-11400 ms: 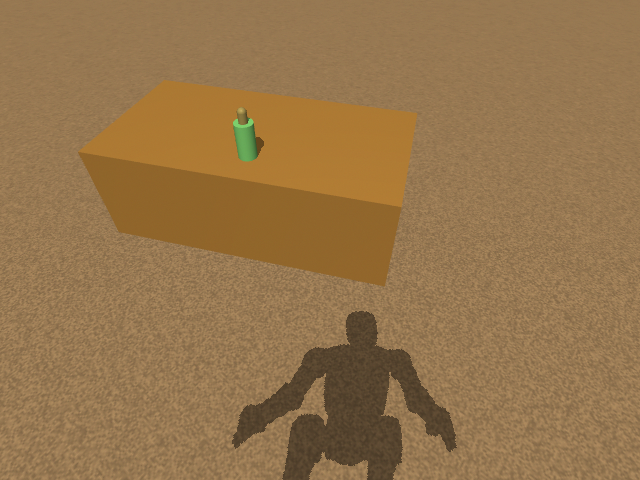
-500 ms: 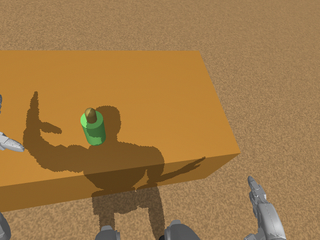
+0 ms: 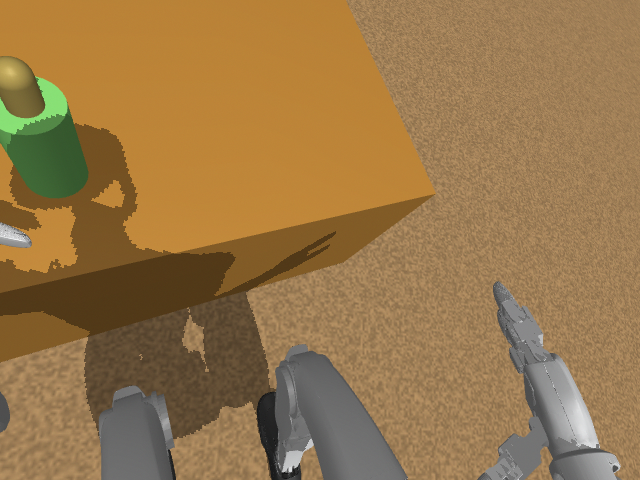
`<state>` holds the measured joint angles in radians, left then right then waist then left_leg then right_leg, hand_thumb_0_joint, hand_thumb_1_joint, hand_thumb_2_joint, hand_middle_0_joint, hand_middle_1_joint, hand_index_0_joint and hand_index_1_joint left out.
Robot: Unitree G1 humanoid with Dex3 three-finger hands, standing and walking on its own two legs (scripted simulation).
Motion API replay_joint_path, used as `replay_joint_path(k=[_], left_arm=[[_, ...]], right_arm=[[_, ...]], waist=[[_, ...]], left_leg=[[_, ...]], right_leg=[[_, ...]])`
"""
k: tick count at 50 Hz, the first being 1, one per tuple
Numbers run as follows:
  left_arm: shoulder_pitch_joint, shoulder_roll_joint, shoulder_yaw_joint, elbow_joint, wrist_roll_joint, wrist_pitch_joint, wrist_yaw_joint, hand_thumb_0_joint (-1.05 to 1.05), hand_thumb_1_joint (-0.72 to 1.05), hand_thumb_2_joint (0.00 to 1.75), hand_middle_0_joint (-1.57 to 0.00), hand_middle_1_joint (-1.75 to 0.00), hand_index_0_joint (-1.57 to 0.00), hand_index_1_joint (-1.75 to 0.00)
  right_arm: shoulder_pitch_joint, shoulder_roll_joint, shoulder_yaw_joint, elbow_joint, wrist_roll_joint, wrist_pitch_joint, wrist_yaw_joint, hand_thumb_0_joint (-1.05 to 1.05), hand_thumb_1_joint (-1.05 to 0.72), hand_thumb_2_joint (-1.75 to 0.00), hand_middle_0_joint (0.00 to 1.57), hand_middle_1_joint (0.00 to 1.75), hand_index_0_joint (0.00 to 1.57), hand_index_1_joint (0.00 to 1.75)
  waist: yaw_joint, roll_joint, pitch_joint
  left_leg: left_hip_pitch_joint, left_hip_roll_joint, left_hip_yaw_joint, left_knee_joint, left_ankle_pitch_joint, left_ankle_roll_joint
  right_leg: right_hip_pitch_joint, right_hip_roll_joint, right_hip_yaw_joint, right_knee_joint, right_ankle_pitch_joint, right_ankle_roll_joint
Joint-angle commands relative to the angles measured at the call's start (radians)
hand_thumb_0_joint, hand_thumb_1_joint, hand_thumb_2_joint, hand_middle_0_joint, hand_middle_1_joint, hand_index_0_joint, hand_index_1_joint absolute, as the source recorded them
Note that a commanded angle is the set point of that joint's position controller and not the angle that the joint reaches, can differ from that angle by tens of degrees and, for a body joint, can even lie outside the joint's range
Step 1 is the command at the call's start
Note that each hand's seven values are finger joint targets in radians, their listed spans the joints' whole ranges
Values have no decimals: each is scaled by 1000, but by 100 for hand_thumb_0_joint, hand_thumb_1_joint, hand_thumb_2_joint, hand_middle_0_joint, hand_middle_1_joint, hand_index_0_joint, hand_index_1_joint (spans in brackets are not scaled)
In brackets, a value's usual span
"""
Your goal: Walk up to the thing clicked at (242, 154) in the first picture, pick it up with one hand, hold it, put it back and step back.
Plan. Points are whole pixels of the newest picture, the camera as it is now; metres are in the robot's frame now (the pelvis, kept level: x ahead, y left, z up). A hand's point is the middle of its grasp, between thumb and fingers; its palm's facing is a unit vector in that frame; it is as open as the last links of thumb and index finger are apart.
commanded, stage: close in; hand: left
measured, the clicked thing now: (36, 129) +0.56 +0.20 -0.04
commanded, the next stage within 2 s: close in 0.58 s
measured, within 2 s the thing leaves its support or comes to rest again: neither
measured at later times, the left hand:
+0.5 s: hand (29, 164) +0.53 +0.21 -0.06, palm faces +0.19 -0.98 +0.02, open 17.2 cm
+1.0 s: hand (46, 155) +0.54 +0.19 -0.06, palm faces +0.19 -0.98 +0.00, open 16.7 cm
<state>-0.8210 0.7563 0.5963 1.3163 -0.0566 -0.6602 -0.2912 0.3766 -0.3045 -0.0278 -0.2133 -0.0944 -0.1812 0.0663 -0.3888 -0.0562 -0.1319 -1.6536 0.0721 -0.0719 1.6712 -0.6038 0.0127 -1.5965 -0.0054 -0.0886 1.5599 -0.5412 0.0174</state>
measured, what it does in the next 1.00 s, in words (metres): stands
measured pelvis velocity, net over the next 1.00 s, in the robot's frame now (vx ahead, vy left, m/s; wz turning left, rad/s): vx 0.01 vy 0.00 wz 0.01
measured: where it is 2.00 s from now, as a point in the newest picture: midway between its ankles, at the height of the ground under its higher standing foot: outside the picture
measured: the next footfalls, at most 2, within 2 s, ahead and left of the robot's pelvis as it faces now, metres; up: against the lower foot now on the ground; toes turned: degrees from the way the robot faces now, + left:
none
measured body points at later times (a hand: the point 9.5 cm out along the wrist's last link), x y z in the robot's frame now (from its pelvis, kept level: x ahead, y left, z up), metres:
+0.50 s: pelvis +0.01 +0.00 +0.00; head +0.21 +0.08 +0.39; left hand +0.51 +0.26 -0.06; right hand +0.20 -0.26 +0.09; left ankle +0.06 +0.11 -0.52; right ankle +0.08 -0.14 -0.52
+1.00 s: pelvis +0.01 +0.00 +0.00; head +0.21 +0.09 +0.39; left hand +0.52 +0.24 -0.06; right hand +0.20 -0.25 +0.12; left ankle +0.06 +0.11 -0.52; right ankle +0.08 -0.14 -0.52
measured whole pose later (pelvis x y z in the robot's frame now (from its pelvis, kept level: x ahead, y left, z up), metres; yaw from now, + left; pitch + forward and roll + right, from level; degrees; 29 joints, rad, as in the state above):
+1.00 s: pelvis +0.01 +0.00 +0.00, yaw +1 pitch +33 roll -6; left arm -0.81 0.60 0.48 1.27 0.04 -0.67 0.03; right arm 0.43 -0.33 -0.10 -0.44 -0.08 -0.05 0.11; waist -0.42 -0.04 -0.16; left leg -1.65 0.06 -0.06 1.69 -0.63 0.02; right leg -1.60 -0.01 -0.07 1.59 -0.57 0.02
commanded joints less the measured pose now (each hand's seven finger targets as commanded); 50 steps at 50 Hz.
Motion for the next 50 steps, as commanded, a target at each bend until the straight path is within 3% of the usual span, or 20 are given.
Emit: replay_joint_path(k=[1, 4, 5, 6, 7, 8, 11, 15, 16, 17, 20, 23, 24, 28, 34, 36, 38, 40, 43, 50], left_arm=[[-376, 275, 28, -246, 16, -77, 68, 0, -57, 0, -7, -6, -8, -4], [-410, 310, 43, -338, 48, -67, 106, 0, -54, 1, -7, -6, -8, -4], [-399, 327, 49, -371, 57, -61, 116, 0, -51, 1, -7, -6, -8, -4], [-378, 288, 26, -349, 71, -44, 122, 0, -52, 0, -7, -5, -8, -4], [-395, 314, 29, -421, 79, -37, 133, 0, -51, 2, -7, -6, -8, -4], [-354, 249, 2, -363, 80, -17, 133, 0, -50, 2, -7, -5, -8, -4], [-318, 182, -24, -394, 71, 22, 134, 0, -48, 3, -9, -6, -10, -5], [-255, 75, -56, -327, 43, 56, 155, 0, -49, 3, -9, -6, -10, -5], [-263, 82, -43, -355, 35, 51, 170, 0, -49, 2, -9, -6, -10, -5], [-223, 25, -68, -282, 30, 52, 178, 0, -49, 2, -9, -6, -10, -4], [-217, -5, -74, -270, 35, 22, 216, 0, -53, 1, -8, -6, -10, -4], [-243, 15, -73, -314, 49, -26, 243, 0, -53, 1, -8, -6, -10, -4], [-246, -19, -96, -293, 52, -33, 244, 0, -58, 1, -9, -7, -11, -5], [-291, 16, -91, -361, 61, -57, 256, 0, -61, 1, -10, -7, -11, -6], [-308, -33, -136, -372, 87, -58, 284, 0, -61, 0, -11, -5, -11, -4], [-283, -50, -146, -340, 99, -50, 290, 0, -60, 0, -21, -9, -20, -8], [-289, -8, -129, -361, 111, -54, 306, 0, -60, 1, -28, -14, -28, -14], [-298, -12, -130, -309, 111, -51, 319, 0, -61, 0, -31, -16, -31, -15], [-296, -25, -127, -256, 101, -63, 326, 0, -61, 0, -33, -17, -33, -16], [-365, 38, -110, -227, 107, -92, 307, 0, -60, 8, -44, -27, -44, -26]], right_arm=[[107, -228, -205, -265, 16, -33, -19, 0, 54, -4, 5, 5, 5, 5], [130, -247, -233, -323, 14, -11, -12, 0, 54, -5, 5, 5, 5, 5], [134, -247, -240, -330, 17, -2, -11, 0, 54, -5, 5, 5, 5, 5], [134, -256, -251, -341, 16, 8, -11, 0, 53, -5, 5, 5, 5, 5], [147, -252, -264, -324, 15, 16, -11, 0, 53, -5, 5, 5, 5, 5], [160, -237, -247, -293, 14, 28, -7, 0, 53, -5, 5, 5, 5, 5], [143, -227, -246, -281, 19, 45, -7, 0, 52, -5, 5, 5, 5, 5], [133, -196, -214, -261, 26, 57, -3, 0, 53, -5, 5, 5, 5, 5], [131, -201, -225, -269, 29, 56, -5, 0, 53, -5, 5, 5, 5, 5], [110, -197, -217, -281, 31, 54, -3, 0, 53, -5, 5, 5, 5, 5], [118, -203, -230, -303, 34, 50, -2, 0, 54, -5, 5, 5, 5, 5], [137, -209, -245, -351, 32, 45, 1, 0, 54, -5, 5, 5, 5, 5], [158, -207, -240, -348, 32, 48, 4, 0, 53, -5, 5, 5, 5, 5], [168, -212, -258, -367, 31, 58, 9, 0, 52, -5, 5, 5, 5, 5], [151, -194, -257, -338, 19, 79, 20, 0, 50, -6, 5, 5, 5, 5], [138, -193, -244, -330, 16, 89, 24, 0, 51, -5, 5, 5, 5, 5], [110, -198, -242, -378, 18, 87, 23, 0, 52, -5, 5, 5, 5, 5], [122, -188, -221, -357, 15, 96, 23, 0, 51, -5, 5, 5, 5, 5], [92, -205, -242, -379, 18, 88, 18, 0, 50, -5, 5, 5, 5, 5], [134, -212, -228, -431, 26, 83, 20, 0, 50, -5, 5, 5, 5, 5]], waist=[[4, 431, -618], [19, 520, -745], [39, 547, -773], [35, 550, -784], [48, 602, -785], [43, 598, -746], [55, 613, -692], [39, 471, -551], [38, 442, -544], [22, 384, -525], [1, 292, -524], [-7, 282, -583], [-20, 291, -600], [-9, 365, -695], [1, 457, -627], [17, 459, -587], [22, 453, -611], [6, 426, -570], [-25, 348, -556], [-50, 362, -577]], left_leg=[[508, -36, -48, -206, 144, -14], [593, -38, -45, -181, 257, -23], [598, -42, -37, -180, 280, -25], [629, -41, -40, -180, 305, -28], [633, -43, -26, -176, 317, -29], [631, -44, -25, -178, 331, -29], [678, -32, -38, -198, 367, -41], [524, -37, -16, -191, 298, -19], [496, -37, -13, -187, 280, -13], [456, -38, -16, -179, 265, -5], [406, -42, -13, -163, 245, 8], [429, -47, -12, -169, 258, 10], [462, -49, -16, -176, 290, 8], [540, -49, -12, -167, 363, 0], [575, -48, -6, -198, 287, -16], [592, -45, -16, -223, 282, -24], [585, -43, -17, -222, 270, -22], [539, -44, -15, -214, 274, -17], [459, -46, -10, -190, 241, -1], [497, -44, -27, -208, 232, -11]], right_leg=[[206, 37, 28, -107, 99, -55], [223, 35, 30, -73, 172, -58], [250, 35, 35, -66, 184, -59], [239, 35, 33, -70, 195, -61], [253, 35, 45, -69, 202, -62], [241, 35, 44, -80, 202, -63], [175, 40, 22, -82, 186, -69], [232, 41, 30, -121, 194, -56], [243, 42, 33, -122, 193, -53], [256, 41, 33, -128, 197, -49], [271, 44, 34, -127, 208, -42], [312, 43, 43, -128, 226, -41], [314, 42, 35, -127, 253, -44], [332, 41, 41, -109, 304, -48], [280, 34, 47, -131, 220, -53], [239, 38, 24, -130, 195, -59], [254, 38, 28, -128, 191, -57], [263, 39, 31, -135, 203, -54], [296, 37, 49, -143, 206, -44], [262, 41, 27, -123, 205, -47]])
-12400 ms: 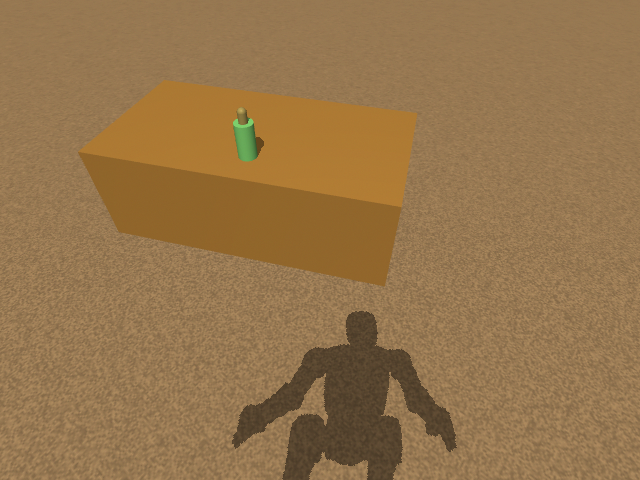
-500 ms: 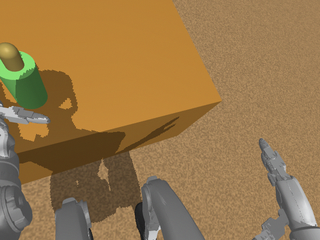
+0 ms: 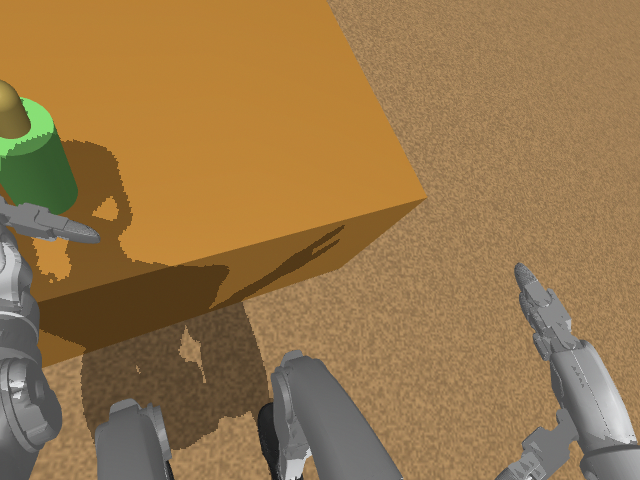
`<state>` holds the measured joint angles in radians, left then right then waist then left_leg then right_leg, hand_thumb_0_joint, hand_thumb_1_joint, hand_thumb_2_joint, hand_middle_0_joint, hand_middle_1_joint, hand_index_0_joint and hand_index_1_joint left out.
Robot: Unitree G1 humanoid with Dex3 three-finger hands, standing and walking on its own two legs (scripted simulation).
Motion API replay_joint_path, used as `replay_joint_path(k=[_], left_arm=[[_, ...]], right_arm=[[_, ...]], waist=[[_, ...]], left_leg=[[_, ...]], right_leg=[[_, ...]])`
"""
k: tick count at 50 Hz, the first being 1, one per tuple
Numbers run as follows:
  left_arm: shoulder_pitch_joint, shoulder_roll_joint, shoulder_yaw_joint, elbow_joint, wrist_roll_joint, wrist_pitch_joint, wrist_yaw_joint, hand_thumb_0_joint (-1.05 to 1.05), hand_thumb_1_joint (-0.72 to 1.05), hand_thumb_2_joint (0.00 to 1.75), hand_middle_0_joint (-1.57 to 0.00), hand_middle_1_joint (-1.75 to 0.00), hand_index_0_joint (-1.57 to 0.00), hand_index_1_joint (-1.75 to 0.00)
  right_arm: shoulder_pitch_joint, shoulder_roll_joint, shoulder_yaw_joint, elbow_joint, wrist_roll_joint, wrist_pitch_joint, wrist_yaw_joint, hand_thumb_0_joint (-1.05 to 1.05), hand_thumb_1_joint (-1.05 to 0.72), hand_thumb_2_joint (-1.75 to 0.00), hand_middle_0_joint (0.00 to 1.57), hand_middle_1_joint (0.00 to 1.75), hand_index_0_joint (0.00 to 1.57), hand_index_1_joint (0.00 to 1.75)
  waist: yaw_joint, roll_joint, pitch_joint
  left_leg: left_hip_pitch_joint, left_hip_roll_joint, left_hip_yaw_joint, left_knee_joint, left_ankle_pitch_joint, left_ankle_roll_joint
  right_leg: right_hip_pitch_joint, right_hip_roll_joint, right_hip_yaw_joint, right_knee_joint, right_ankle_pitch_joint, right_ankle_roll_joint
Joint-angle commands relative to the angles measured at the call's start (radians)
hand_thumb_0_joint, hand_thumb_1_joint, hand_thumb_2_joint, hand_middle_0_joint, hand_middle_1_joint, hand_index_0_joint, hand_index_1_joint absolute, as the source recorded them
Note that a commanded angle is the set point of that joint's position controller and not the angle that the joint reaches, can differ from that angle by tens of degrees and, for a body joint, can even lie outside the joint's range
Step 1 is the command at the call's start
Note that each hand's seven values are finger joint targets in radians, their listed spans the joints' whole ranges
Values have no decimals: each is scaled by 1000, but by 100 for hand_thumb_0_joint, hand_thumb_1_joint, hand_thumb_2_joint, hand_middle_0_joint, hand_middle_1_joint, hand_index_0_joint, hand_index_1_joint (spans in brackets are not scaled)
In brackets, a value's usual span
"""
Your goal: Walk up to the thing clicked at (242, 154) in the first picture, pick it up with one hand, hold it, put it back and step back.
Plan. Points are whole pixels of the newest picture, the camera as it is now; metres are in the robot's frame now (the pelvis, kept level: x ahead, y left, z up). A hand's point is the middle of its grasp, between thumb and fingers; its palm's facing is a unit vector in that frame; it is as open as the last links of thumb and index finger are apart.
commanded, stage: close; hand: left
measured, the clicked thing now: (23, 149) +0.55 +0.19 -0.04
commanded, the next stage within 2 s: settle in 0.60 s
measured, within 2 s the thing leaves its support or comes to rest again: leaves its support in 1.14 s
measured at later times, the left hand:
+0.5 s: hand (27, 166) +0.54 +0.19 -0.06, palm faces +0.20 -0.98 +0.01, open 11.4 cm
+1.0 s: hand (31, 168) +0.54 +0.19 -0.05, palm faces +0.17 -0.99 +0.00, open 9.7 cm
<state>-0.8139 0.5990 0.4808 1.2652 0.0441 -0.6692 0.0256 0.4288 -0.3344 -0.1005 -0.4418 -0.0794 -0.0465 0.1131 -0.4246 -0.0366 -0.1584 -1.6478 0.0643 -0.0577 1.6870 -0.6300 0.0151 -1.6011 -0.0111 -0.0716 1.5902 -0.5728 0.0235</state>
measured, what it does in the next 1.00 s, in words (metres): stands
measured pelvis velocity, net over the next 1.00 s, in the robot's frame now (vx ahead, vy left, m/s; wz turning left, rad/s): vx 0.00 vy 0.00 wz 0.00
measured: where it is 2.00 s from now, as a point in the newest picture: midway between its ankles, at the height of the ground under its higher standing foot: outside the picture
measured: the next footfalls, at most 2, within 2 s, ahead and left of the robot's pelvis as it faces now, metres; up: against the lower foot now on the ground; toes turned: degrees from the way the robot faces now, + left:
none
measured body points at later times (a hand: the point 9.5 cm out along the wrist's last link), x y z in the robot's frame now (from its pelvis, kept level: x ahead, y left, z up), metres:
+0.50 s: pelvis +0.00 +0.00 +0.00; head +0.21 +0.09 +0.39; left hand +0.53 +0.24 -0.05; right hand +0.18 -0.24 +0.13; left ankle +0.05 +0.11 -0.52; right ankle +0.07 -0.14 -0.52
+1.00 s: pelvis +0.00 +0.00 +0.01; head +0.21 +0.10 +0.39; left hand +0.52 +0.24 -0.05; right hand +0.18 -0.24 +0.14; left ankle +0.05 +0.11 -0.52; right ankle +0.07 -0.14 -0.52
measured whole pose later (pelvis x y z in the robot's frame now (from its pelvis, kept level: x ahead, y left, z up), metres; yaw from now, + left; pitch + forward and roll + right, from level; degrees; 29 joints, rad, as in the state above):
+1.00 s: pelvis +0.00 +0.00 +0.01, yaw +0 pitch +34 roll -7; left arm -0.81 0.62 0.47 1.20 0.06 -0.61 0.03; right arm 0.48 -0.34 -0.11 -0.50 -0.07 -0.05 0.14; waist -0.44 -0.06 -0.15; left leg -1.63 0.06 -0.06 1.66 -0.62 0.02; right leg -1.58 -0.01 -0.07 1.56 -0.56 0.03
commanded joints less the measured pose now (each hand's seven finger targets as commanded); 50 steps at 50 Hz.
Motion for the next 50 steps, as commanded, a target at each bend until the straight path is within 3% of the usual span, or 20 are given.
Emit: replay_joint_path(k=[1, 2, 5, 7, 9, 13, 14, 15, 20, 25, 29, 31, 34, 36, 40, 42, 45, 47, 50], left_arm=[[-375, 212, 6, -189, 12, -81, -14, 0, -60, 10, -45, -29, -46, -28], [-394, 220, 10, -218, 9, -78, -17, 0, -61, 11, -48, -31, -49, -31], [-388, 221, 21, -199, 7, -58, -22, 0, -57, 18, -53, -37, -53, -36], [-406, 197, -4, -209, 13, -47, -25, 0, -54, 21, -57, -40, -58, -40], [-388, 170, -24, -211, 24, -39, -27, 0, -50, 27, -61, -45, -61, -45], [-368, 210, 14, -225, 21, -38, -8, 0, -46, 34, -71, -54, -71, -54], [-358, 176, -1, -204, 18, -35, -9, 0, -46, 37, -73, -58, -73, -58], [-364, 205, 18, -231, 14, -39, -7, 0, -45, 39, -75, -61, -76, -61], [-368, 177, 0, -182, 10, -47, -6, 0, -33, 55, -91, -77, -92, -77], [-397, 151, -24, -195, 14, -60, -15, 0, -24, 67, -108, -94, -109, -94], [-358, 162, -20, -181, 22, -46, -25, 0, -16, 80, -119, -107, -120, -107], [-353, 129, -30, -166, 10, -40, -26, 0, -10, 90, -125, -114, -125, -115], [-336, 128, -19, -139, 6, -41, -24, 0, -4, 101, -134, -126, -134, -126], [-337, 135, -18, -137, 13, -49, -20, 0, 5, 113, -129, -130, -128, -133], [-342, 163, -3, -192, 20, -48, -7, 0, 8, 117, -127, -130, -126, -132], [-355, 149, -6, -209, 12, -45, -6, 0, 9, 118, -129, -132, -129, -134], [-368, 156, -13, -253, 16, -38, -2, 0, 9, 121, -132, -135, -132, -138], [-398, 156, -21, -289, 16, -30, -4, 0, 4, 121, -134, -137, -133, -140], [-415, 162, -24, -348, 7, -22, -4, 0, -3, 122, -137, -140, -136, -143]], right_arm=[[82, -188, -163, -220, 10, -53, -26, 0, 50, -5, 5, 5, 5, 5], [83, -199, -178, -238, 12, -52, -25, 0, 50, -5, 5, 5, 5, 5], [115, -192, -183, -175, 11, -43, -20, 0, 49, -5, 5, 5, 5, 5], [105, -193, -182, -186, 8, -42, -16, 0, 49, -5, 5, 5, 5, 5], [91, -181, -171, -197, 5, -43, -11, 0, 49, -5, 5, 5, 5, 5], [73, -195, -171, -225, 5, -42, -11, 0, 49, -5, 5, 5, 5, 5], [84, -187, -161, -198, 3, -36, -9, 0, 49, -5, 5, 5, 5, 5], [79, -192, -170, -190, 6, -36, -12, 0, 49, -5, 5, 5, 5, 5], [85, -186, -164, -193, 6, -42, -16, 0, 49, -5, 5, 5, 5, 5], [98, -180, -154, -215, 1, -53, -13, 0, 49, -5, 5, 5, 5, 5], [107, -187, -172, -210, 3, -52, -13, 0, 49, -5, 5, 5, 5, 5], [122, -182, -165, -194, 7, -51, -11, 0, 49, -6, 5, 5, 5, 5], [116, -167, -140, -224, 9, -54, -6, 0, 50, -6, 5, 5, 5, 5], [120, -163, -133, -233, 8, -56, -4, 0, 50, -6, 5, 5, 5, 5], [113, -202, -184, -242, 12, -54, -7, 0, 51, -6, 5, 5, 5, 5], [133, -189, -170, -246, 15, -51, -4, 0, 51, -6, 5, 5, 5, 5], [132, -191, -187, -218, 16, -45, -7, 0, 51, -6, 5, 5, 5, 5], [131, -177, -165, -206, 13, -41, -6, 0, 50, -6, 5, 5, 5, 5], [107, -178, -164, -202, 13, -36, -12, 0, 50, -6, 5, 5, 5, 5]], waist=[[-14, 372, -580], [-8, 391, -624], [-2, 441, -589], [-11, 474, -582], [-2, 479, -567], [21, 464, -579], [14, 470, -549], [24, 470, -557], [-20, 412, -527], [-26, 389, -587], [-16, 405, -588], [-22, 403, -558], [-23, 383, -539], [-24, 376, -530], [-10, 419, -573], [-10, 421, -589], [-13, 447, -581], [0, 465, -605], [25, 497, -646]], left_leg=[[528, -37, -39, -221, 282, -14], [569, -34, -44, -224, 307, -19], [601, -31, -48, -221, 345, -28], [644, -22, -60, -228, 367, -37], [642, -22, -56, -229, 364, -39], [617, -23, -53, -238, 335, -36], [625, -19, -64, -251, 347, -42], [620, -20, -64, -252, 340, -41], [558, -26, -48, -225, 341, -24], [545, -35, -29, -212, 327, -12], [546, -36, -22, -206, 327, -13], [551, -37, -27, -212, 352, -16], [523, -38, -28, -209, 349, -14], [502, -40, -26, -210, 316, -13], [595, -31, -43, -222, 376, -24], [619, -28, -47, -230, 383, -28], [616, -32, -40, -244, 344, -26], [651, -29, -41, -254, 360, -31], [726, -25, -46, -268, 421, -39]], right_leg=[[269, 46, 11, -154, 251, -54], [280, 48, 5, -148, 264, -57], [226, 50, -2, -140, 266, -60], [190, 50, -7, -140, 258, -63], [184, 50, -9, -140, 248, -64], [223, 51, -6, -148, 241, -63], [205, 51, -11, -148, 239, -64], [211, 51, -10, -147, 238, -63], [234, 54, -7, -155, 270, -58], [295, 49, 11, -168, 289, -51], [298, 46, 24, -174, 289, -51], [281, 47, 12, -170, 305, -54], [275, 49, 4, -166, 300, -56], [270, 48, 6, -167, 276, -55], [243, 50, -8, -151, 295, -62], [243, 52, -11, -153, 289, -63], [261, 49, -3, -169, 272, -61], [264, 48, -4, -172, 274, -61], [277, 47, -4, -175, 295, -62]])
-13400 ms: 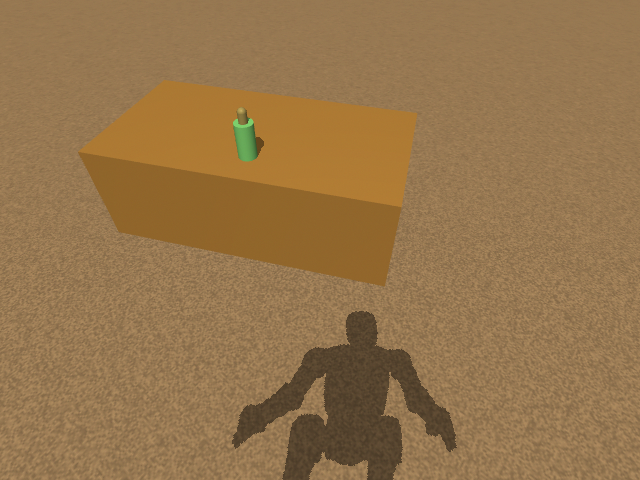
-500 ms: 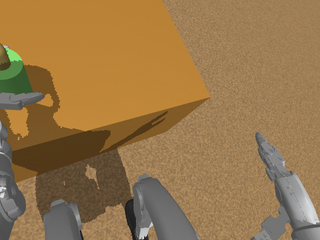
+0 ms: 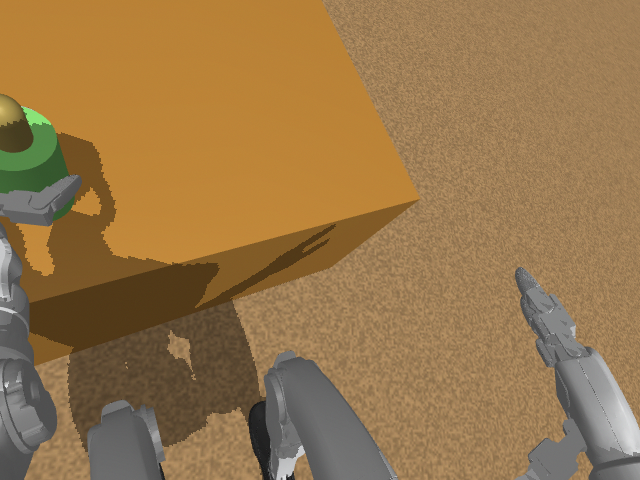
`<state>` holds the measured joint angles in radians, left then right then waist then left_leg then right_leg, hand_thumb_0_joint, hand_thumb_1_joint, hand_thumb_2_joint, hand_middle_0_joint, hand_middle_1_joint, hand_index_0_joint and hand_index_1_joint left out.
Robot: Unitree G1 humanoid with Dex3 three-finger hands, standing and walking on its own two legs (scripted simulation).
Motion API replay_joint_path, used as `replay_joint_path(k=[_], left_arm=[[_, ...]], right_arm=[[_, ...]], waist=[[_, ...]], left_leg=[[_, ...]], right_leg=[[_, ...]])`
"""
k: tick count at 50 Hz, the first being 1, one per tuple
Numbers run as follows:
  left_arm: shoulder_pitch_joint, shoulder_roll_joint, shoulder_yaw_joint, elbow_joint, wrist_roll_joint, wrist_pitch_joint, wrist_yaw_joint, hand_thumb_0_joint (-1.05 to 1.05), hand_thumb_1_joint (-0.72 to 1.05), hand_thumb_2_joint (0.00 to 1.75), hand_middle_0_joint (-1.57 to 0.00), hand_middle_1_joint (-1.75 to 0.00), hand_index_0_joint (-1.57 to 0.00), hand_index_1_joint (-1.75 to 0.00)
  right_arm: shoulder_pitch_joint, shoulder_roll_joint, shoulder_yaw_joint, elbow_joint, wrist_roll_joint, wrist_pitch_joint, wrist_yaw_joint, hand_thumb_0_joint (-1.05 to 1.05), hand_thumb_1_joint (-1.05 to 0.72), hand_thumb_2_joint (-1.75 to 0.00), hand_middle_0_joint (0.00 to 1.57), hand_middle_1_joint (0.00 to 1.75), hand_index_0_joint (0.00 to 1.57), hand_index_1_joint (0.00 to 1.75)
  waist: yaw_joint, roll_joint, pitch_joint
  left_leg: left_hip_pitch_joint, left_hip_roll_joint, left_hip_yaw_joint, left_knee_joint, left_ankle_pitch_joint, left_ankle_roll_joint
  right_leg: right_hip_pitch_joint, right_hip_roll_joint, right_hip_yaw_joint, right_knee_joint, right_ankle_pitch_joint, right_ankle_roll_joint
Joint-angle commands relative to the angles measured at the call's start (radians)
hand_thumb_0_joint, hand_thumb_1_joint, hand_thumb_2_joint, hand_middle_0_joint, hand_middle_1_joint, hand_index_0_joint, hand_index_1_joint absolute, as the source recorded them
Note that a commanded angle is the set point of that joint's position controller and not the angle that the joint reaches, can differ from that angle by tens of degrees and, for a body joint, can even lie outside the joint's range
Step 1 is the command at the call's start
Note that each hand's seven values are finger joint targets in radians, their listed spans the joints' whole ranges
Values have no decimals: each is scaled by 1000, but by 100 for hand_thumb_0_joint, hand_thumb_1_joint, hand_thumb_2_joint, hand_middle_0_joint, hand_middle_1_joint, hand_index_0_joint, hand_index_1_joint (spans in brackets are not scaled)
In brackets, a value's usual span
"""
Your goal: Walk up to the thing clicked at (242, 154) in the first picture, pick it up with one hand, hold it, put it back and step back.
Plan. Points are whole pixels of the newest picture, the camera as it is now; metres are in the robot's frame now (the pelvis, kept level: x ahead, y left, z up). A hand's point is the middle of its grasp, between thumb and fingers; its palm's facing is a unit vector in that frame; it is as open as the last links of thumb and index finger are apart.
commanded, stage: settle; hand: left
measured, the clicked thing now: (23, 158) +0.54 +0.18 -0.05
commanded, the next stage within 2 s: lift in 0.90 s
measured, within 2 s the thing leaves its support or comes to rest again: leaves its support in 0.14 s
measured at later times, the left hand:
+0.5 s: hand (23, 135) +0.53 +0.18 +0.00, palm faces +0.17 -0.99 -0.01, open 9.9 cm
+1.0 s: hand (14, 120) +0.53 +0.18 +0.02, palm faces +0.17 -0.99 -0.02, open 10.0 cm
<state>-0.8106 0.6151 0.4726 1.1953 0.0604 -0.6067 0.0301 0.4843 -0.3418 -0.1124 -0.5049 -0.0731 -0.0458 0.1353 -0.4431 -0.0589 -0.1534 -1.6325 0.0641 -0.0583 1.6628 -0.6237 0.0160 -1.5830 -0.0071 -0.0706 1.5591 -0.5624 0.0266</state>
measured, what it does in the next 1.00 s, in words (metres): stands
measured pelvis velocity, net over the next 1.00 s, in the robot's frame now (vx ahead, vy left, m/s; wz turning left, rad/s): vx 0.01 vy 0.00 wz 0.02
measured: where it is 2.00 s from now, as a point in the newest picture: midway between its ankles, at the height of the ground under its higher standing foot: outside the picture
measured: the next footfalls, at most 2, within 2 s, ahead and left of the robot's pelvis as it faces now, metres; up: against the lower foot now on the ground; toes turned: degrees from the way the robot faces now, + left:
none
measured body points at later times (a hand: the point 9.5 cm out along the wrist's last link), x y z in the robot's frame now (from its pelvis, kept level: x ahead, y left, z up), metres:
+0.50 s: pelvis +0.01 +0.00 +0.03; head +0.19 +0.07 +0.44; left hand +0.52 +0.23 +0.00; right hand +0.18 -0.26 +0.12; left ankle +0.05 +0.11 -0.53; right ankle +0.07 -0.14 -0.53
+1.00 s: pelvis +0.01 +0.00 +0.05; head +0.18 +0.07 +0.46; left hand +0.52 +0.23 +0.03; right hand +0.19 -0.26 +0.12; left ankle +0.05 +0.11 -0.53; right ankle +0.07 -0.14 -0.53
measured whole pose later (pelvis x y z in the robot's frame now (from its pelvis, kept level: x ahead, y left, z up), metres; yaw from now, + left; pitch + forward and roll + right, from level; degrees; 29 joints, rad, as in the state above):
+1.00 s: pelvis +0.01 +0.00 +0.05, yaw +1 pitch +29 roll -5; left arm -0.82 0.53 0.42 1.24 0.03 -0.58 0.04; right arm 0.39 -0.29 -0.04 -0.28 -0.08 -0.01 0.08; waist -0.37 -0.03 -0.15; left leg -1.41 0.06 -0.04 1.48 -0.59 0.01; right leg -1.37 0.00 -0.06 1.40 -0.53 0.02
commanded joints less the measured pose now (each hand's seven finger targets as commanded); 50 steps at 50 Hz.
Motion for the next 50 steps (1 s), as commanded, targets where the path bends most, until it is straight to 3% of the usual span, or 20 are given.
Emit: replay_joint_path(k=[1, 4, 8, 10, 13, 16, 21, 23, 26, 31, 33, 34, 36, 39, 40, 42, 45, 46, 49, 50], left_arm=[[-448, 161, -19, -315, -12, -86, -4, 0, -2, 122, -136, -140, -135, -142], [-490, 163, -26, -333, -20, -82, 12, 0, 2, 126, -136, -142, -136, -145], [-486, 180, -23, -401, -33, -90, 29, 0, 8, 129, -137, -144, -136, -146], [-474, 137, -44, -389, -45, -89, 25, 0, 6, 132, -137, -145, -136, -148], [-430, 106, -47, -285, -51, -78, 25, 0, 4, 133, -137, -146, -136, -149], [-467, 142, -33, -263, -38, -82, 23, 0, 2, 133, -136, -146, -135, -149], [-451, 126, -23, -162, -38, -86, 10, 0, 1, 134, -137, -147, -137, -150], [-451, 145, -10, -159, -36, -91, 9, 0, 0, 134, -137, -148, -138, -151], [-476, 114, -33, -172, -37, -100, 2, 0, 0, 134, -140, -150, -140, -153], [-519, 125, -37, -213, -40, -111, -5, 0, 1, 139, -142, -153, -142, -156], [-521, 151, -31, -236, -41, -110, -1, 0, -2, 138, -141, -153, -141, -155], [-532, 142, -40, -244, -44, -111, -2, 0, 1, 139, -141, -153, -140, -156], [-538, 160, -34, -278, -46, -112, 2, 0, 1, 139, -139, -152, -139, -154], [-543, 130, -54, -292, -53, -110, 3, 0, 5, 140, -140, -152, -139, -155], [-553, 156, -42, -313, -51, -110, 7, 0, 3, 140, -140, -153, -140, -156], [-522, 112, -62, -266, -52, -98, 8, 0, 1, 139, -139, -152, -139, -155], [-524, 140, -41, -257, -49, -95, 9, 0, 1, 139, -138, -150, -137, -154], [-513, 110, -53, -216, -53, -90, 5, 0, 1, 139, -138, -150, -137, -153], [-510, 139, -33, -220, -38, -88, 13, 0, 0, 138, -138, -150, -138, -153], [-486, 126, -37, -164, -38, -81, 10, 0, -2, 138, -139, -151, -139, -154]], right_arm=[[35, -168, -146, -147, 5, -38, -36, 0, 50, -6, 5, 5, 5, 5], [17, -183, -161, -92, -1, -28, -49, 0, 51, -6, 5, 5, 5, 5], [-8, -168, -134, -71, -1, -23, -59, 0, 51, -6, 5, 5, 5, 5], [-8, -148, -112, -44, -4, -21, -61, 0, 52, -6, 5, 5, 5, 5], [-27, -152, -111, -23, 0, -17, -66, 0, 52, -6, 5, 5, 5, 5], [-8, -135, -87, -30, -1, -17, -66, 0, 52, -6, 5, 5, 5, 5], [-21, -145, -99, -19, -1, -13, -68, 0, 52, -6, 5, 5, 5, 5], [-25, -152, -110, -8, -2, -16, -69, 0, 52, -6, 5, 5, 5, 5], [-33, -141, -89, -35, -1, -21, -67, 0, 51, -6, 5, 5, 5, 5], [-27, -134, -76, -11, -4, -20, -68, 0, 52, -6, 5, 5, 5, 5], [-24, -149, -93, -11, -3, -23, -72, 0, 51, -6, 5, 5, 5, 5], [-9, -134, -80, 22, -3, -20, -71, 0, 52, -6, 5, 5, 5, 5], [-38, -155, -101, 5, -6, -21, -76, 0, 52, -6, 5, 5, 5, 5], [-32, -133, -77, 37, -5, -23, -76, 0, 52, -6, 5, 5, 5, 5], [-28, -128, -73, 63, -6, -21, -77, 0, 52, -6, 5, 5, 5, 5], [-48, -135, -78, 32, -6, -21, -78, 0, 52, -6, 5, 5, 5, 5], [-33, -117, -62, 65, -6, -14, -76, 0, 52, -6, 5, 5, 5, 5], [-38, -119, -67, 63, -5, -14, -76, 0, 52, -6, 5, 5, 5, 5], [-47, -130, -71, 45, -8, -10, -73, 0, 53, -6, 5, 5, 5, 5], [-45, -123, -62, 49, -8, -6, -73, 0, 52, -6, 5, 5, 5, 5]], waist=[[49, 541, -677], [45, 559, -645], [64, 539, -656], [56, 514, -639], [47, 454, -588], [44, 422, -626], [50, 356, -573], [60, 361, -583], [60, 375, -613], [72, 413, -642], [73, 424, -673], [75, 430, -657], [79, 445, -672], [79, 449, -654], [91, 458, -648], [75, 434, -633], [91, 424, -616], [75, 413, -612], [87, 394, -609], [86, 379, -590]], left_leg=[[731, -26, -42, -246, 419, -41], [766, -17, -55, -269, 401, -47], [767, -21, -47, -281, 401, -43], [728, -29, -28, -276, 394, -32], [700, -28, -29, -292, 388, -24], [680, -33, -18, -274, 420, -13], [616, -40, -17, -302, 347, -6], [631, -41, -16, -307, 333, -7], [666, -38, -25, -324, 369, -14], [716, -37, -25, -342, 368, -22], [746, -40, -18, -334, 376, -18], [731, -41, -15, -337, 361, -19], [760, -40, -15, -341, 359, -20], [772, -38, -16, -340, 391, -22], [768, -40, -12, -343, 388, -21], [776, -36, -16, -349, 411, -21], [768, -40, -11, -349, 431, -18], [762, -38, -15, -348, 439, -16], [767, -35, -20, -366, 433, -19], [751, -36, -21, -371, 431, -18]], right_leg=[[274, 44, -1, -146, 285, -66], [253, 45, 1, -155, 272, -66], [305, 47, 7, -167, 292, -65], [348, 47, 15, -185, 308, -62], [355, 49, 12, -207, 311, -59], [405, 46, 22, -223, 354, -52], [429, 42, 30, -252, 309, -49], [419, 44, 26, -252, 292, -51], [428, 46, 13, -248, 311, -55], [427, 45, 13, -255, 300, -57], [454, 43, 23, -266, 313, -54], [451, 42, 26, -267, 301, -54], [451, 41, 29, -275, 299, -55], [444, 42, 31, -276, 317, -56], [449, 41, 35, -281, 315, -56], [455, 45, 25, -287, 335, -57], [464, 41, 31, -294, 347, -56], [468, 42, 28, -296, 358, -54], [465, 43, 18, -299, 343, -57], [471, 45, 16, -304, 345, -56]])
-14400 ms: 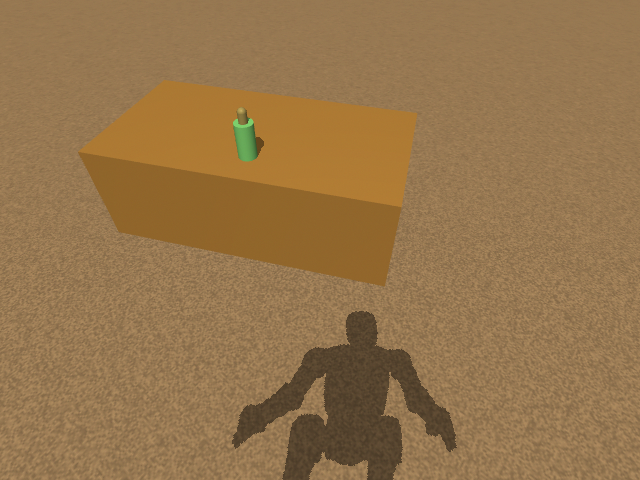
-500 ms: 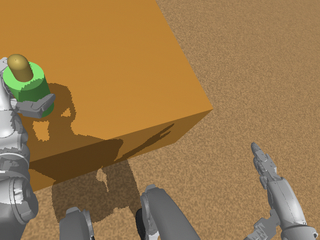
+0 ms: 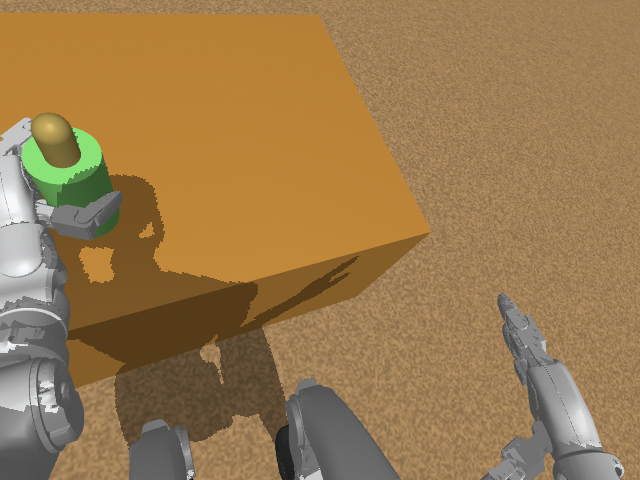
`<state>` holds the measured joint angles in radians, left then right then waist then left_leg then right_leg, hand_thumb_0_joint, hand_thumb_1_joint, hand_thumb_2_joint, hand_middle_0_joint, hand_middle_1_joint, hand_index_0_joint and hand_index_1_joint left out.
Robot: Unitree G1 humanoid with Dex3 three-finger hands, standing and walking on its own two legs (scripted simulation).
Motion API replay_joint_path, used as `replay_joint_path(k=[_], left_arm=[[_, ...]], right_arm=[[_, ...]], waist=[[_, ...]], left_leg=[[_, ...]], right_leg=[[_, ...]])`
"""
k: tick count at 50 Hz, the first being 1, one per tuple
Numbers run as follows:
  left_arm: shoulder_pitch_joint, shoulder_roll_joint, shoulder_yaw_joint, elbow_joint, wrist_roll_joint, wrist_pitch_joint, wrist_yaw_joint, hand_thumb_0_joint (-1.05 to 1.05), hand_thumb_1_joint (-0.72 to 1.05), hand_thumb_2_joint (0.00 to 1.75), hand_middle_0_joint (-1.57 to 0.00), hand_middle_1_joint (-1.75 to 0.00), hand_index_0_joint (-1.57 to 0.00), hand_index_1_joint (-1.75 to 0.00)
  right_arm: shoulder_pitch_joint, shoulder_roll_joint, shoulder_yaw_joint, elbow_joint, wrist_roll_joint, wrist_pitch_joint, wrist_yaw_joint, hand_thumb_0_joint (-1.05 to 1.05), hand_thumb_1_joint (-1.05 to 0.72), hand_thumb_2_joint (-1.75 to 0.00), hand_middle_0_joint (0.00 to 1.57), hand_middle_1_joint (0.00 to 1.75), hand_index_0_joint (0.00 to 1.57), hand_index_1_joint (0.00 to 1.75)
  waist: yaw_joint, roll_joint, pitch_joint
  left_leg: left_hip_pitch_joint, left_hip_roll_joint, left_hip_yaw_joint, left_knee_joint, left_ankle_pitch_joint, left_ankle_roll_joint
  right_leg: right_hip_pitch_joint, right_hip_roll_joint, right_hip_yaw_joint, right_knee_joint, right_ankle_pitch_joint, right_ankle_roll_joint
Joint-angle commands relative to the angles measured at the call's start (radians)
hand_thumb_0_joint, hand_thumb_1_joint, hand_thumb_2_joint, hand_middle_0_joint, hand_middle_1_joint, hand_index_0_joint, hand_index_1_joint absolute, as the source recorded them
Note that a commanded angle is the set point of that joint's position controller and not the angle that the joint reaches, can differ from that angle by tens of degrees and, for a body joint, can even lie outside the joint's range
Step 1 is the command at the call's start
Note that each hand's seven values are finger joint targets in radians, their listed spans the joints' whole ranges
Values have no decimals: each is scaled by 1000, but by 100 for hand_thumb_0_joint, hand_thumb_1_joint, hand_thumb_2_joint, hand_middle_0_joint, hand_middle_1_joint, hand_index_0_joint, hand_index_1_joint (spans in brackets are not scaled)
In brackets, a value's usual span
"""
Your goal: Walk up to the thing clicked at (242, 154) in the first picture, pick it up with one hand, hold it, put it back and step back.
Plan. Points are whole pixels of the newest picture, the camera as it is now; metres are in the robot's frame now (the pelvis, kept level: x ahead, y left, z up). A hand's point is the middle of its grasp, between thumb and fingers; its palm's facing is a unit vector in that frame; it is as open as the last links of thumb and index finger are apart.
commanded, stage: lift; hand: left
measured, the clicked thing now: (72, 175) +0.52 +0.17 -0.01
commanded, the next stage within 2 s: hold in 1.52 s
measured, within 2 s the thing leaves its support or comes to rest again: neither
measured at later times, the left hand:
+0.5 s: hand (55, 189) +0.48 +0.17 +0.03, palm faces +0.13 -0.99 -0.02, open 10.0 cm
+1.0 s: hand (31, 238) +0.40 +0.17 +0.09, palm faces +0.12 -0.99 -0.03, open 10.0 cm
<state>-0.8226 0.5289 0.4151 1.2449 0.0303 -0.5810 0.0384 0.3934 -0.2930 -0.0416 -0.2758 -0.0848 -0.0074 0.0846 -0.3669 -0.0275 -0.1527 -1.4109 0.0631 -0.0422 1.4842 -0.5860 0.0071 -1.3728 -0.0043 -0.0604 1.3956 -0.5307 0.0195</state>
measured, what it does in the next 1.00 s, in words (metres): rises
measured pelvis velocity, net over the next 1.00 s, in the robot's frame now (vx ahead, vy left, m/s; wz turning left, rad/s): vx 0.02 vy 0.00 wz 0.04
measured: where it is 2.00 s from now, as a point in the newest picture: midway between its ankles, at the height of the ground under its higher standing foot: outside the picture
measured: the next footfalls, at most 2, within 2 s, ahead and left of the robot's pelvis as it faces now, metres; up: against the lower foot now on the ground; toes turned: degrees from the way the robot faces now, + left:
none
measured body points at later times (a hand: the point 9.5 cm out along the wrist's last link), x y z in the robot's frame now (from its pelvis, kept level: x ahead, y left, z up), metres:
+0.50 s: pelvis +0.01 +0.00 +0.04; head +0.15 +0.06 +0.46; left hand +0.47 +0.23 +0.03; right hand +0.18 -0.25 +0.09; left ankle +0.04 +0.11 -0.58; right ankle +0.06 -0.14 -0.58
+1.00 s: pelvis +0.02 +0.00 +0.08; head +0.10 +0.03 +0.53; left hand +0.38 +0.23 +0.10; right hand +0.19 -0.25 +0.10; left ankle +0.04 +0.11 -0.58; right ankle +0.06 -0.14 -0.58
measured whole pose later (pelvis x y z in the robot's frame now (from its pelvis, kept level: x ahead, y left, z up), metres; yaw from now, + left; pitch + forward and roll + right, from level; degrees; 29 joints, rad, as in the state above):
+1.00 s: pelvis +0.02 +0.00 +0.08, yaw +2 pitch +15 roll -2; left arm -0.29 0.23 0.19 0.66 -0.09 -0.44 0.00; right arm 0.49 -0.24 -0.05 -0.14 -0.03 0.05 0.02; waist -0.12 -0.03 -0.12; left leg -0.88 0.04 0.00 1.12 -0.50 0.01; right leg -0.87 -0.02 -0.03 1.07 -0.46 0.02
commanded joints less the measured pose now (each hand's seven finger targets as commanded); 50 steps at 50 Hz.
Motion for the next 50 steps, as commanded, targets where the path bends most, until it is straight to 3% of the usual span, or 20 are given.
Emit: replay_joint_path(k=[1, 3, 5, 8, 10, 13, 17, 21, 22, 24, 25, 29, 32, 34, 37, 41, 43, 48, 49, 50], left_arm=[[-485, 213, 23, -247, -10, -111, 0, 0, 6, 130, -138, -149, -139, -150], [-458, 189, 25, -235, -25, -109, -11, 0, 9, 131, -136, -149, -138, -150], [-463, 214, 36, -279, -27, -111, -16, 0, 9, 130, -138, -150, -140, -150], [-429, 152, 3, -273, -36, -101, -25, 0, 6, 131, -138, -152, -140, -152], [-460, 191, 12, -361, -39, -107, -23, 0, 11, 132, -138, -151, -140, -152], [-427, 147, -7, -364, -48, -99, -18, 0, 11, 134, -140, -153, -142, -154], [-381, 148, -15, -455, -53, -96, -7, 0, 15, 136, -138, -153, -140, -154], [-290, 60, -58, -510, -76, -79, -19, 0, 12, 136, -136, -152, -138, -153], [-278, 74, -43, -548, -81, -78, -20, 0, 12, 137, -136, -152, -138, -153], [-246, 47, -57, -585, -92, -64, -24, 0, 11, 135, -136, -151, -138, -152], [-199, -9, -81, -553, -94, -50, -26, 0, 12, 134, -135, -150, -137, -150], [-139, -34, -94, -664, -105, -29, -17, 0, 11, 134, -133, -148, -135, -149], [-23, -112, -136, -638, -115, -12, -26, 0, 12, 137, -135, -151, -137, -152], [-43, -85, -136, -697, -116, -10, -28, 0, 15, 137, -135, -151, -137, -152], [-23, -118, -164, -749, -123, -3, -28, 0, 11, 135, -135, -149, -136, -150], [55, -119, -150, -807, -144, 5, -29, 0, 10, 136, -131, -148, -133, -149], [71, -151, -185, -849, -140, 12, -30, 0, 11, 133, -130, -146, -132, -147], [130, -138, -191, -936, -145, 29, -38, 0, 8, 132, -129, -145, -130, -146], [128, -169, -208, -931, -148, 35, -35, 0, 8, 131, -129, -144, -130, -146], [139, -159, -200, -955, -149, 40, -31, 0, 6, 131, -128, -144, -130, -145]], right_arm=[[52, -174, -144, -173, 5, -45, -23, 0, 52, -6, 5, 5, 5, 5], [42, -188, -157, -204, 8, -48, -23, 0, 51, -6, 5, 5, 5, 5], [48, -183, -153, -212, 13, -52, -24, 0, 50, -6, 5, 5, 5, 5], [49, -183, -163, -193, 17, -50, -29, 0, 50, -6, 5, 5, 5, 5], [49, -173, -148, -199, 19, -53, -31, 0, 50, -6, 5, 5, 5, 5], [59, -162, -139, -176, 19, -48, -31, 0, 50, -6, 5, 5, 5, 5], [67, -162, -146, -117, 14, -41, -37, 0, 52, -6, 5, 5, 5, 5], [71, -131, -120, -118, 19, -36, -37, 0, 52, -6, 5, 5, 5, 5], [103, -126, -123, -98, 21, -32, -38, 0, 52, -6, 5, 5, 5, 5], [95, -146, -153, -106, 27, -31, -46, 0, 53, -6, 5, 5, 5, 5], [89, -136, -141, -95, 26, -26, -45, 0, 53, -6, 5, 5, 5, 5], [78, -132, -140, -114, 37, -21, -56, 0, 54, -6, 5, 5, 5, 5], [101, -106, -125, -67, 44, -11, -62, 0, 54, -6, 5, 5, 5, 5], [91, -108, -120, -62, 49, -12, -67, 0, 54, -5, 5, 5, 5, 5], [82, -102, -118, -104, 52, -11, -72, 0, 54, -5, 5, 5, 5, 5], [124, -105, -134, -64, 58, -2, -80, 0, 54, -5, 5, 5, 5, 5], [137, -85, -116, -64, 60, -2, -79, 0, 54, -5, 5, 5, 5, 5], [111, -69, -91, -47, 62, -1, -83, 0, 54, -6, 5, 5, 5, 5], [99, -73, -99, -41, 60, -1, -85, 0, 54, -5, 5, 5, 5, 5], [91, -83, -106, -54, 61, -2, -88, 0, 54, -5, 5, 5, 5, 5]], waist=[[11, 348, -591], [9, 321, -633], [31, 325, -663], [33, 329, -646], [52, 347, -686], [67, 347, -651], [96, 367, -612], [113, 349, -600], [122, 324, -590], [122, 292, -591], [132, 277, -555], [169, 219, -538], [186, 153, -446], [199, 151, -425], [207, 131, -410], [228, 119, -391], [226, 111, -377], [260, 128, -377], [255, 136, -366], [263, 118, -361]], left_leg=[[532, -35, -36, -197, 370, -9], [529, -36, -33, -197, 380, -3], [526, -42, -23, -207, 361, -2], [551, -40, -24, -225, 380, -6], [586, -41, -18, -226, 410, -7], [621, -39, -23, -253, 442, -16], [660, -41, -18, -287, 430, -19], [737, -31, -30, -324, 494, -28], [716, -35, -20, -327, 486, -23], [706, -41, -6, -337, 449, -14], [702, -40, -9, -356, 427, -17], [724, -42, -1, -402, 385, -17], [700, -44, 5, -433, 379, -14], [719, -46, 11, -457, 354, -14], [740, -49, 13, -489, 336, -16], [772, -56, 27, -506, 350, -10], [785, -58, 30, -518, 342, -9], [813, -60, 35, -536, 366, -9], [813, -59, 32, -546, 351, -14], [812, -58, 33, -554, 332, -12]], right_leg=[[254, 41, 8, -143, 295, -49], [300, 43, 9, -150, 315, -48], [354, 38, 21, -161, 315, -44], [347, 41, 15, -171, 321, -48], [373, 41, 18, -177, 346, -47], [375, 42, 10, -186, 355, -52], [388, 40, 14, -212, 342, -50], [415, 42, 3, -236, 358, -52], [449, 42, 7, -248, 370, -50], [501, 38, 20, -274, 384, -43], [491, 38, 16, -281, 361, -45], [537, 36, 15, -323, 338, -43], [567, 35, 13, -353, 343, -37], [581, 31, 17, -370, 330, -36], [616, 28, 18, -393, 320, -34], [652, 21, 27, -420, 340, -29], [662, 18, 31, -435, 339, -27], [693, 10, 37, -458, 350, -28], [686, 10, 34, -457, 337, -30], [695, 11, 34, -467, 324, -30]])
